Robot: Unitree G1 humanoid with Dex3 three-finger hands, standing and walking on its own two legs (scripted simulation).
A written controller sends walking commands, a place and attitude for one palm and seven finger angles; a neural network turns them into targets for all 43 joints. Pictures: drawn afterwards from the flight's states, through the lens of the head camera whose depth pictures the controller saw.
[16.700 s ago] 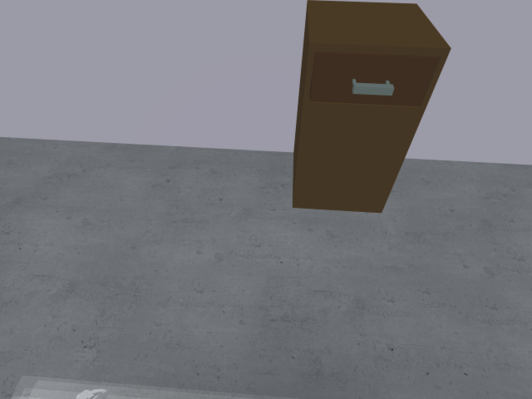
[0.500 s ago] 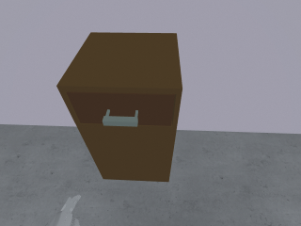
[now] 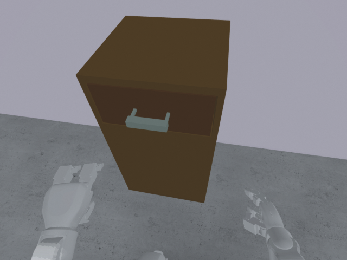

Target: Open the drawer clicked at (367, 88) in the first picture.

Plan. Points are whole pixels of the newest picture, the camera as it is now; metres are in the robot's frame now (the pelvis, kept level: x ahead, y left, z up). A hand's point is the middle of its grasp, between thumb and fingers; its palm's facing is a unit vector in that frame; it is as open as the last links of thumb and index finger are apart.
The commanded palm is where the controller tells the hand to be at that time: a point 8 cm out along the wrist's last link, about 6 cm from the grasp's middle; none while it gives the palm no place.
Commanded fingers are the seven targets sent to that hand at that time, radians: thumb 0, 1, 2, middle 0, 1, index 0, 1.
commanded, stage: raise the hand with hooked fingers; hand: left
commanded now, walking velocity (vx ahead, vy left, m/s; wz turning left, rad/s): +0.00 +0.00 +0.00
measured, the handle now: (149, 118) +0.52 +0.18 -0.02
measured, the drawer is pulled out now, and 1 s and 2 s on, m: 0.00 0.00 0.00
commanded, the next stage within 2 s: move the hooked fingers above the handle in 1.24 s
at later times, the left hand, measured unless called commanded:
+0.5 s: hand (96, 160) +0.29 +0.23 +0.07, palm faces +0.05 -0.11 -0.99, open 12.8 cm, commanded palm +0.27 +0.23 +0.14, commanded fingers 0.00 -0.48 0.31 -0.30 -1.18 -0.30 -1.18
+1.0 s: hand (87, 129) +0.34 +0.26 +0.12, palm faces -0.01 -0.10 -0.99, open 13.8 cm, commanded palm +0.31 +0.26 +0.18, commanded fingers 0.00 -0.50 0.30 -0.30 -1.20 -0.30 -1.20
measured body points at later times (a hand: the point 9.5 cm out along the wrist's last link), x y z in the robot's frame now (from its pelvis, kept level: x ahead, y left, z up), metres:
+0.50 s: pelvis +0.03 +0.00 +0.04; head +0.06 -0.03 +0.49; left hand +0.28 +0.23 +0.13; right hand +0.21 -0.27 -0.07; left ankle +0.03 +0.11 -0.68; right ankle +0.01 -0.08 -0.68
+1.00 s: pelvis +0.03 +0.02 +0.05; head +0.05 -0.01 +0.50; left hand +0.33 +0.26 +0.18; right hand +0.22 -0.20 -0.06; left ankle +0.03 +0.11 -0.68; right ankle +0.01 -0.08 -0.68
